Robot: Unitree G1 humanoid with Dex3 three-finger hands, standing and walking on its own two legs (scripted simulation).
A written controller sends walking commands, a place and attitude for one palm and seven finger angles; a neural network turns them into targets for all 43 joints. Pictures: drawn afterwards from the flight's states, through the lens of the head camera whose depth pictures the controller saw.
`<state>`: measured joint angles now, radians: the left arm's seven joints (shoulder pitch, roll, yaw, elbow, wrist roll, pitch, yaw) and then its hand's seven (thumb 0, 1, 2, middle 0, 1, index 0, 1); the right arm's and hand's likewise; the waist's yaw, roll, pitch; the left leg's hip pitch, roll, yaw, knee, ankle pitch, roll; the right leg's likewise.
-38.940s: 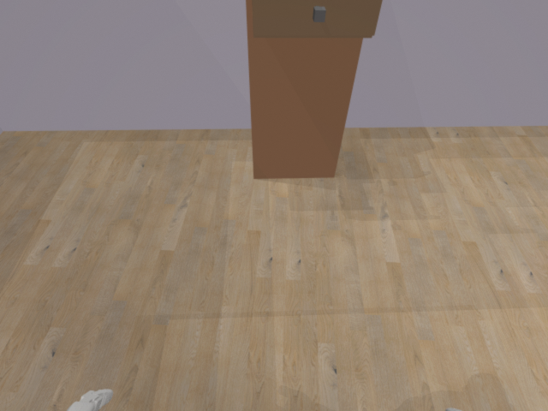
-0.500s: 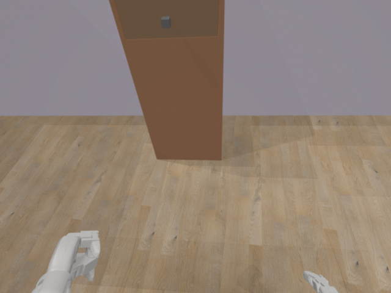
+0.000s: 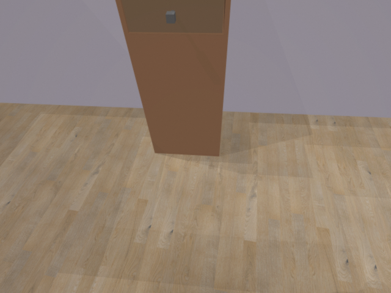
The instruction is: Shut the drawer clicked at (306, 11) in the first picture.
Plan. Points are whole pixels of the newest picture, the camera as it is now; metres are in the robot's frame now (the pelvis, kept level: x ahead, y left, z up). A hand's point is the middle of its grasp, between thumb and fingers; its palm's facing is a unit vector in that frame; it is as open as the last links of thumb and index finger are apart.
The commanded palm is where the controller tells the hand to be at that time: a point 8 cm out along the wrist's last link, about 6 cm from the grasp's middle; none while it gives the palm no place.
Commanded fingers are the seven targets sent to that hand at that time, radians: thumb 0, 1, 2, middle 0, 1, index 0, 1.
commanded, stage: let the arm hang, fingers relaxed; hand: left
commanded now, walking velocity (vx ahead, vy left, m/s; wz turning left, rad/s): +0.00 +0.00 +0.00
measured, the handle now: (171, 15) +1.01 +0.15 +0.12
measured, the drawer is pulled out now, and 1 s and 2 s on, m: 0.00 0.00 0.00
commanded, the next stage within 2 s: look to check the result in 0.44 s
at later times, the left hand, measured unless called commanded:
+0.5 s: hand out of the picture +0.12 +0.23 -0.15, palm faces -0.03 -0.95 -0.32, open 7.4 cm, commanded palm none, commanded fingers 0.00 0.90 0.90 -0.20 -0.30 -0.20 -0.30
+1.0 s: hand out of the picture +0.14 +0.24 -0.14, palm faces -0.04 -0.93 -0.35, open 7.4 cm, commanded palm none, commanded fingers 0.00 0.90 0.90 -0.20 -0.30 -0.20 -0.30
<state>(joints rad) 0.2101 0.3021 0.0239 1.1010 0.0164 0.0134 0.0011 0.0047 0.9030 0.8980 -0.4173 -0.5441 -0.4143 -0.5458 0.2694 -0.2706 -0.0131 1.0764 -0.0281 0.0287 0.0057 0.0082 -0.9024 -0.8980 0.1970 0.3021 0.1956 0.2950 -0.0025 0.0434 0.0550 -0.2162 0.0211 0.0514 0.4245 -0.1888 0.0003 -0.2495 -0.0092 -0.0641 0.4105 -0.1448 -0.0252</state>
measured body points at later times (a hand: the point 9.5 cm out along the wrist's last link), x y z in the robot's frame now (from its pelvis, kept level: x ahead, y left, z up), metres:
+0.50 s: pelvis +0.03 +0.00 +0.01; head +0.05 -0.01 +0.46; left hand +0.13 +0.28 -0.12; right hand +0.10 -0.28 -0.14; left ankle +0.03 +0.12 -0.74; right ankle +0.05 -0.11 -0.74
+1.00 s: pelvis +0.05 -0.01 +0.01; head +0.07 -0.02 +0.46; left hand +0.14 +0.29 -0.12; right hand +0.11 -0.30 -0.14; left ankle +0.03 +0.12 -0.74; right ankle +0.05 -0.11 -0.74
